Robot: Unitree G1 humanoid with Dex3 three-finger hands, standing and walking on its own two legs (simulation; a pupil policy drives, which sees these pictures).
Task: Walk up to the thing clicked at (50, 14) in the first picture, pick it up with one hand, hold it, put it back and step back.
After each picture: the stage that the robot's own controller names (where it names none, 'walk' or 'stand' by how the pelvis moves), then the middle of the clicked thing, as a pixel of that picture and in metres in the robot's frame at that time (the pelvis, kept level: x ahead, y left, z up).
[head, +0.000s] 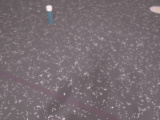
stand; (50, 15) +1.87 +0.36 -0.66
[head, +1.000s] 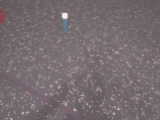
walk; (64, 23) +1.77 +0.12 -0.64
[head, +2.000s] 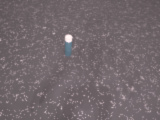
walk; (68, 46) +1.21 +0.07 -0.65
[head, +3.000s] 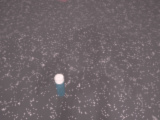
walk; (60, 85) +0.75 +0.14 -0.64
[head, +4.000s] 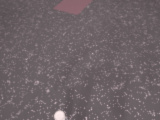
walk; out of the picture +0.45 +0.20 -0.64
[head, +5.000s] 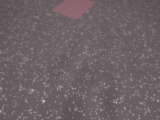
stand; out of the picture +0.34 +0.13 -0.65
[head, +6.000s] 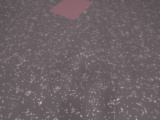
stand; out of the picture +0.33 +0.15 -0.66
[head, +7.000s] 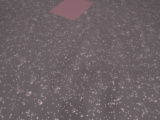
stand; out of the picture +0.33 +0.17 -0.66
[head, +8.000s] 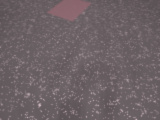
stand; out of the picture +0.32 +0.17 -0.66
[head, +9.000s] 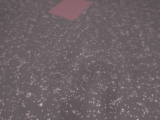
stand; out of the picture +0.32 +0.17 -0.66
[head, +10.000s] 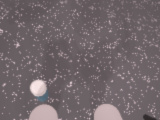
go down; (40, 92) +0.37 +0.17 -0.42
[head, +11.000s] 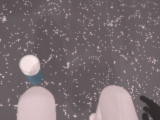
go down; (32, 72) +0.41 +0.19 -0.28
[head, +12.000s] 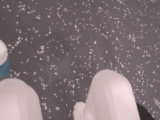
close in; out of the picture +0.40 +0.22 -0.18
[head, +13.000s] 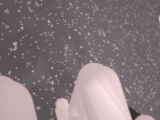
close; out of the picture +0.39 +0.24 -0.16
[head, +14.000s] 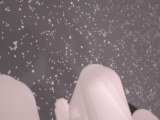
lift; out of the picture +0.38 +0.24 -0.16
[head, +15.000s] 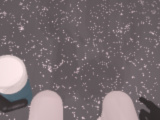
lift; (16, 87) +0.30 +0.20 -0.01
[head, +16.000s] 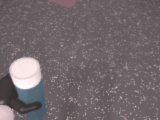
hold; (32, 94) +0.30 +0.16 +0.04
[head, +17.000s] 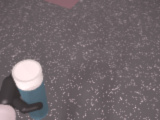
hold; (34, 94) +0.30 +0.16 +0.03
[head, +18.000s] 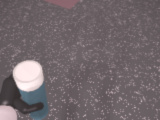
crouch; (34, 94) +0.30 +0.16 +0.03
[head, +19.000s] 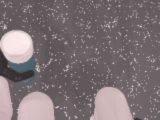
crouch; (22, 62) +0.40 +0.17 -0.05
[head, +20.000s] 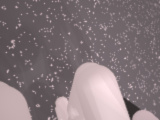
lower; out of the picture +0.40 +0.26 -0.16
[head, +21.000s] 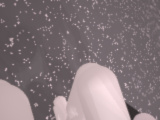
lower; out of the picture +0.40 +0.26 -0.16
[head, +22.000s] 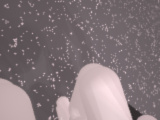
lower; out of the picture +0.39 +0.26 -0.16
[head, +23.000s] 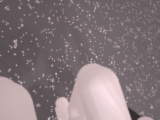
lower; out of the picture +0.39 +0.26 -0.16
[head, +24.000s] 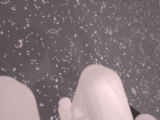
loosen; out of the picture +0.37 +0.22 -0.16
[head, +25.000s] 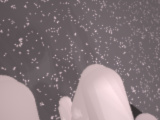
rise; out of the picture +0.37 +0.23 -0.16
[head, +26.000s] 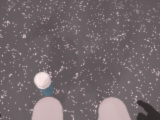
walk; (45, 85) +0.39 +0.18 -0.38
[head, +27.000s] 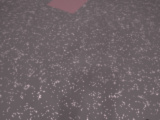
stand; out of the picture +0.33 +0.15 -0.59
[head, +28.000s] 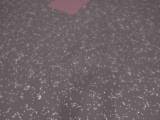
stand; out of the picture +0.33 +0.15 -0.60
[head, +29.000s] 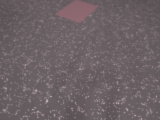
stand; out of the picture +0.35 +0.13 -0.65
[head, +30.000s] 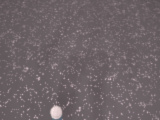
walk; (56, 116) +0.40 +0.10 -0.63
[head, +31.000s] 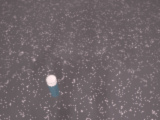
walk; (53, 86) +0.61 +0.20 -0.62
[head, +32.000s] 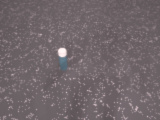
stand; (63, 59) +0.94 +0.16 -0.63
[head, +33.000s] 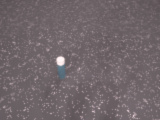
stand; (61, 68) +0.95 +0.16 -0.65
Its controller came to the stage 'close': yes
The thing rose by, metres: 0.67
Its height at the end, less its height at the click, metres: +0.00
